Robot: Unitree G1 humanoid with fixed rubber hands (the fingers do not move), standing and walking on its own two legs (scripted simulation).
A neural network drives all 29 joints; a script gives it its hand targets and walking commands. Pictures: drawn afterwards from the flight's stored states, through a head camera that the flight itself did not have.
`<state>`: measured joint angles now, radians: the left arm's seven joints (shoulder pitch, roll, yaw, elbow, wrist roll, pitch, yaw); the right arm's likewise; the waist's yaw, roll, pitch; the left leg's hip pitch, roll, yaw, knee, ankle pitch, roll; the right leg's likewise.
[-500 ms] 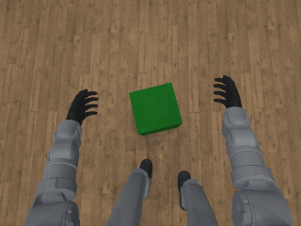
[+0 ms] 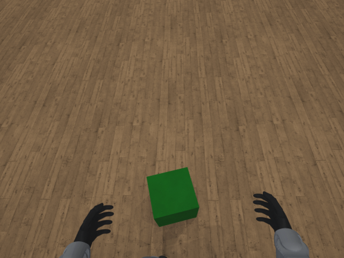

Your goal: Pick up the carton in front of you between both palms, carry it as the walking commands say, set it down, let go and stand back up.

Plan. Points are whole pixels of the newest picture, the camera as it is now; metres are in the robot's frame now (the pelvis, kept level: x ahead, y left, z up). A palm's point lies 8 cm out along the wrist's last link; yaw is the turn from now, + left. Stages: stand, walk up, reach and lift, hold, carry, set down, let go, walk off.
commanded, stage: let go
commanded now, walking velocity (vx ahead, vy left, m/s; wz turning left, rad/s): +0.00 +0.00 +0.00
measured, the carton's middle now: (172, 198) +0.41 +0.07 -0.65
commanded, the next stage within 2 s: stand in 0.58 s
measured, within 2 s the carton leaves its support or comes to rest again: neither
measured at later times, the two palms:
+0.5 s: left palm (85, 234) +0.17 +0.23 -0.06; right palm (298, 251) +0.16 -0.24 -0.06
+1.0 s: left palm (63, 241) +0.15 +0.30 -0.10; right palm out of the picture +0.13 -0.28 -0.07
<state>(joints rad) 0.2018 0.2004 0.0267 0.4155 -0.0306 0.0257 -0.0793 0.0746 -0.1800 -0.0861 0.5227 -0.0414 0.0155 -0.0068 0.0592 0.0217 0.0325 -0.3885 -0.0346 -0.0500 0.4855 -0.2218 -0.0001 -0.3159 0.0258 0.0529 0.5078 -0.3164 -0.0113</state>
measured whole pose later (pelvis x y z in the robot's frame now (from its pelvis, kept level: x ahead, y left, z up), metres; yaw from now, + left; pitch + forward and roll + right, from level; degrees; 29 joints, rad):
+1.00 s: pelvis +0.02 +0.02 +0.00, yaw -2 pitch +0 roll +0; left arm 0.21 0.36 0.03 0.72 0.03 0.01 0.02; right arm 0.16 -0.33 -0.04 0.78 -0.04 0.00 -0.02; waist -0.01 -0.06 0.01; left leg -0.22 -0.04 0.00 0.51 -0.29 0.03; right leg -0.13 0.01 0.08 0.47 -0.34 0.02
